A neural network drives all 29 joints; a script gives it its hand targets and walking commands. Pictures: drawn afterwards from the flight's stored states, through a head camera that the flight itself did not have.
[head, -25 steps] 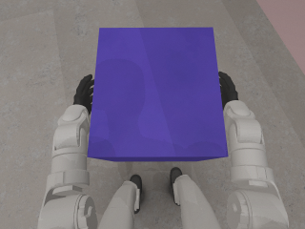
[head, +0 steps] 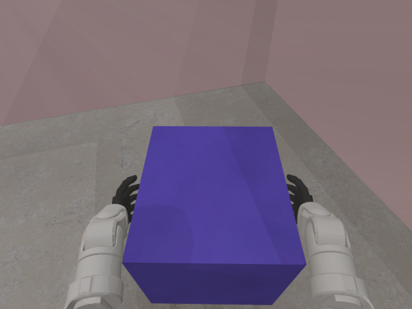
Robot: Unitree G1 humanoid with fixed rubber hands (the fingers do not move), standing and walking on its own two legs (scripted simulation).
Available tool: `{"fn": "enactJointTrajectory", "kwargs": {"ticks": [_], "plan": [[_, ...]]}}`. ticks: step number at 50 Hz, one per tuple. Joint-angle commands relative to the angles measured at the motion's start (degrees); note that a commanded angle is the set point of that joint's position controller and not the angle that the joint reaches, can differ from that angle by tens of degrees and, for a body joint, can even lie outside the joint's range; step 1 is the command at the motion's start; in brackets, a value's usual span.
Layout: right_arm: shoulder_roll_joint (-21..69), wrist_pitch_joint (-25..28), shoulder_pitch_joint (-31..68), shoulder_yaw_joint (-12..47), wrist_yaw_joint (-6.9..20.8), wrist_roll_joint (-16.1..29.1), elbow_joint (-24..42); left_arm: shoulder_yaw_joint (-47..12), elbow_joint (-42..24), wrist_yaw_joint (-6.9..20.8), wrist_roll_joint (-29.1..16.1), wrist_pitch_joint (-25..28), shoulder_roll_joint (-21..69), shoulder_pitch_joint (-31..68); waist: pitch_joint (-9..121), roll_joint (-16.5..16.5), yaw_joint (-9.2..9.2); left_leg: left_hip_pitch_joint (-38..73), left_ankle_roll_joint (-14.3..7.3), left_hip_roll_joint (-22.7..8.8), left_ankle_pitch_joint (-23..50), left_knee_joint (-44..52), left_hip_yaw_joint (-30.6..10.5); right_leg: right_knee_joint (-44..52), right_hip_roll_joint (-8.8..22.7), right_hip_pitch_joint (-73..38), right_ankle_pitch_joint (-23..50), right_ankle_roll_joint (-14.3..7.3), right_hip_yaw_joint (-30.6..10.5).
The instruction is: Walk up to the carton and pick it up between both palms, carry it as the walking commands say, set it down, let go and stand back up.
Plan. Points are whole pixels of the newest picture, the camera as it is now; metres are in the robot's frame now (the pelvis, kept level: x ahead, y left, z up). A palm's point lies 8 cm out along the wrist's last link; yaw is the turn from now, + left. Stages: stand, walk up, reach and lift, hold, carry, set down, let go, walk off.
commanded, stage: reach and lift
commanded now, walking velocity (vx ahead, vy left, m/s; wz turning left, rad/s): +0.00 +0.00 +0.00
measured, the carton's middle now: (211, 214) +0.33 -0.01 -0.01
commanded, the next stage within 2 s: hold in 1.04 s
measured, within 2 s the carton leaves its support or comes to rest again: neither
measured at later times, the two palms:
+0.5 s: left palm (113, 223) +0.30 +0.19 +0.03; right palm (290, 211) +0.31 -0.18 +0.02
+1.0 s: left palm (114, 229) +0.28 +0.18 +0.03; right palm (297, 216) +0.29 -0.18 +0.03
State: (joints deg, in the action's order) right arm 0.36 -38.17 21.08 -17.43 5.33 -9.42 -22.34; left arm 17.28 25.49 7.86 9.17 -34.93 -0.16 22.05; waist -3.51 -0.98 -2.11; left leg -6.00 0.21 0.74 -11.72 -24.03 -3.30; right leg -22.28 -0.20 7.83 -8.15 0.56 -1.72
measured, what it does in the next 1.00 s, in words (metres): stands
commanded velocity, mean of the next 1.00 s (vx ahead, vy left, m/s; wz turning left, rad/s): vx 0.00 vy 0.00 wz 0.00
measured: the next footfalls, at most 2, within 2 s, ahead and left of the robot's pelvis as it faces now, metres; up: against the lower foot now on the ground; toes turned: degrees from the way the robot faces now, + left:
none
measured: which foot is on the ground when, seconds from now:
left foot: down 0.00-1.00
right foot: down 0.00-1.00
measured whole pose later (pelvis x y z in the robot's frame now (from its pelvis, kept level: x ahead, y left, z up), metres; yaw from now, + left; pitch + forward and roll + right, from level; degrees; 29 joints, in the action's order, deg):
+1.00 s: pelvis -0.01 -0.01 +0.00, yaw +0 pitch -5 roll +0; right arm 0.1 -41.5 16.0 -11.6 2.7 -7.8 -15.9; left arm 14.2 16.1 5.7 7.1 -39.4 -0.1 15.4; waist -2.8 -0.9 1.5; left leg -7.8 1.1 0.1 -11.3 -24.5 -3.4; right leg -23.8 -1.0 10.3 -8.1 -0.3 -1.8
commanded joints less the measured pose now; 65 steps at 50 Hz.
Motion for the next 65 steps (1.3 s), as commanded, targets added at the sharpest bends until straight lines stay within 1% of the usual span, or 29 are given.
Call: {"fn": "enactJointTrajectory", "kwargs": {"ticks": [1,3,6,9,11,13,15,18,21,26,31,32,35,37,42,43,44,46,47,50,51,52,55,58,59,61,62,64,65], "plan": [[55.87,0.22,39.64,36.05,12.30,12.30,14.45,-34.22,-13.93,10.14,-10.65,-0.77,55.57,39.26,22.95,0.07,0.04,0.42,-1.34,3.70,5.60,7.02,0.07,3.72,-3.78,-12.20,7.53,-0.52,-0.02],[54.57,0.10,38.22,37.85,12.12,12.99,17.35,-34.51,-14.69,9.23,-10.12,-1.28,55.48,33.82,23.24,0.14,1.35,0.78,-1.01,3.66,8.75,7.09,-0.28,3.51,-4.08,-13.03,10.29,-0.49,0.15],[54.65,0.49,35.58,40.71,11.56,14.02,20.71,-37.32,-20.82,8.03,-11.66,-1.02,55.45,32.87,28.88,0.01,1.76,4.89,-0.60,3.64,16.24,5.56,-0.79,2.60,-4.43,-13.44,15.16,-0.41,-0.50],[51.53,0.33,32.51,41.10,10.89,13.58,22.36,-36.60,-18.30,7.26,-10.55,-2.20,54.67,25.74,27.13,0.40,2.63,4.09,-0.31,3.60,17.85,5.91,-1.32,3.03,-4.66,-13.47,15.86,-0.65,-0.40],[51.88,0.15,27.94,40.22,10.65,12.47,19.79,-37.72,-22.10,6.72,-11.08,-1.97,54.59,27.16,27.37,-0.71,1.33,4.90,-0.15,3.54,19.69,5.69,-1.52,2.87,-4.84,-12.53,16.41,-0.84,-0.56],[52.01,0.67,28.50,42.64,10.67,13.89,23.59,-39.30,-23.21,6.43,-12.10,-1.89,54.98,25.50,28.78,1.39,1.66,6.68,-0.02,3.48,22.73,5.28,-1.75,2.58,-5.12,-12.21,18.58,-0.71,-0.36],[51.17,1.56,29.01,43.70,10.29,14.09,26.98,-40.65,-24.50,6.19,-12.37,-1.83,54.91,23.51,31.50,0.99,1.92,7.38,0.48,3.47,27.75,4.57,-1.86,2.17,-5.42,-13.22,21.90,-0.60,-0.82],[50.25,1.07,25.29,42.95,9.50,13.07,25.71,-40.05,-24.50,5.76,-11.80,-2.17,53.06,20.93,28.39,1.88,1.66,6.45,0.24,3.48,25.65,4.80,-1.96,2.50,-5.34,-12.46,20.46,-0.64,-0.80],[49.97,1.20,22.64,42.48,9.34,12.91,24.20,-40.66,-26.80,5.35,-11.61,-2.07,51.63,21.93,26.63,-0.59,1.40,6.03,0.32,3.62,25.56,5.07,-1.80,2.55,-5.08,-11.46,20.54,-0.98,-1.34],[50.65,1.05,24.95,42.31,9.05,12.96,23.88,-40.05,-24.79,5.80,-11.77,-2.15,51.36,22.47,24.97,0.77,2.04,2.70,-0.28,3.96,18.62,5.04,-1.68,2.12,-5.05,-11.60,16.51,-0.91,-1.45],[51.56,1.38,29.04,42.99,8.85,13.59,25.93,-38.86,-22.09,6.37,-11.42,-2.05,51.75,21.63,27.06,1.74,3.45,2.25,-0.60,4.19,17.27,4.42,-1.36,1.58,-4.80,-12.45,16.59,-0.61,-1.66],[52.23,0.69,26.68,42.12,8.76,13.15,22.75,-39.13,-24.58,6.33,-11.83,-1.80,51.15,24.33,27.09,0.78,3.03,2.42,-0.66,4.12,18.07,4.31,-1.32,1.39,-4.71,-11.98,17.22,-0.62,-1.88],[52.34,0.30,28.67,42.40,8.85,13.52,23.88,-38.44,-21.61,6.76,-11.28,-2.51,51.09,21.64,25.76,2.12,3.78,1.57,-0.95,4.38,15.16,4.49,-0.87,1.73,-4.79,-11.67,14.57,-0.24,-1.73],[53.57,0.33,28.04,41.28,8.77,12.93,21.50,-38.41,-22.16,7.10,-11.33,-2.25,50.62,25.03,25.50,0.91,3.44,0.41,-1.18,4.37,13.36,4.75,-0.90,1.77,-4.48,-11.76,13.59,-0.48,-2.35],[54.78,0.11,32.38,41.18,8.98,13.24,22.09,-37.70,-20.02,8.11,-11.51,-2.43,50.92,26.77,24.80,1.72,4.35,-1.16,-1.37,4.53,7.48,4.59,-0.25,2.11,-4.60,-10.97,7.03,-0.28,-2.20],[55.30,0.21,31.96,40.82,9.18,13.48,20.43,-38.57,-21.01,8.33,-12.56,-2.16,51.99,29.63,25.92,0.32,3.15,-0.44,-1.26,4.38,7.22,4.70,-0.35,1.85,-4.52,-10.55,6.57,-0.56,-1.98],[55.37,0.06,31.46,40.52,9.33,13.01,19.42,-37.73,-21.45,8.17,-12.10,-1.98,51.73,29.51,25.75,1.27,3.61,-0.66,-1.23,4.40,7.61,4.61,-0.55,1.81,-4.39,-10.49,6.80,-0.50,-2.25],[55.81,0.26,32.62,40.58,9.44,13.63,19.91,-38.56,-21.15,8.22,-12.47,-2.08,52.86,29.93,26.50,-0.36,3.25,-0.71,-1.20,4.28,6.82,4.52,-0.61,1.56,-4.42,-10.19,5.80,-0.63,-1.96],[55.43,0.17,35.03,40.47,9.42,13.44,21.22,-36.94,-18.41,8.63,-11.63,-2.49,51.99,28.20,25.35,1.42,4.42,-1.99,-1.44,4.37,4.93,4.52,-0.44,1.97,-4.22,-10.33,4.13,-0.31,-2.39],[55.86,-0.73,34.41,38.50,9.76,12.73,16.60,-36.20,-17.63,9.04,-11.90,-2.67,51.90,31.80,21.31,1.50,3.36,-3.64,-1.65,4.09,-1.24,5.30,-0.35,2.69,-3.95,-8.05,-2.82,-0.41,-2.20],[55.83,-0.36,35.53,37.77,10.05,12.49,16.01,-36.09,-17.53,9.05,-11.63,-2.50,52.45,33.62,21.32,0.00,2.87,-3.91,-1.53,4.00,-3.36,5.52,-0.19,2.38,-3.98,-7.93,-4.32,-0.71,-1.84],[55.43,-0.54,36.93,37.07,10.24,12.23,14.94,-35.60,-15.23,9.38,-11.79,-2.68,53.13,33.95,19.75,1.01,2.44,-4.57,-1.67,3.66,-5.49,5.96,-0.57,2.37,-4.25,-6.90,-6.44,-0.70,-1.32],[56.66,-0.18,39.15,36.98,10.96,12.93,14.73,-36.57,-16.50,10.10,-13.03,-2.22,53.93,37.97,22.71,0.46,2.30,-4.58,-1.59,3.72,-5.51,5.60,-0.29,2.31,-3.85,-8.23,-6.21,-0.60,-1.56],[56.87,-0.20,40.20,37.57,11.28,13.65,15.89,-34.87,-13.61,10.06,-12.09,-2.87,55.47,33.63,23.08,-0.39,2.92,-4.59,-1.50,3.62,-3.46,5.67,-0.45,1.97,-3.74,-9.45,-3.77,-0.62,-1.25],[58.24,-0.09,41.95,38.54,11.22,14.05,16.90,-35.27,-14.24,10.21,-12.79,-2.47,55.91,35.41,23.80,1.11,2.71,-3.99,-1.98,3.60,-5.01,5.44,-0.34,2.07,-3.56,-9.01,-5.89,-0.36,-1.51],[58.53,-0.75,38.51,37.29,11.54,13.04,14.09,-34.41,-14.23,10.39,-11.83,-2.76,55.01,33.99,23.48,1.64,3.25,-4.00,-1.91,3.73,-3.89,5.84,-0.28,2.58,-3.51,-9.21,-5.06,-0.39,-1.59],[58.33,-0.47,37.35,37.88,11.76,13.53,14.48,-35.97,-15.94,10.43,-12.58,-2.61,55.82,35.34,24.34,-0.14,2.37,-2.91,-1.60,3.62,-2.82,5.94,-0.39,2.38,-3.75,-9.21,-3.36,-0.63,-1.38],[57.67,-0.82,37.87,37.52,11.81,12.96,14.92,-34.58,-14.12,10.31,-11.53,-3.07,55.59,32.80,22.30,1.47,2.77,-3.36,-1.85,3.19,-3.79,6.53,-0.75,2.42,-4.07,-8.61,-4.07,-0.46,-1.09],[58.33,-0.38,37.85,38.14,11.97,13.64,16.11,-35.39,-14.90,10.41,-11.76,-3.09,56.07,31.86,23.14,0.22,2.91,-3.39,-1.65,3.62,-3.29,6.59,-0.29,2.64,-3.83,-10.05,-3.18,-0.56,-1.32]]}}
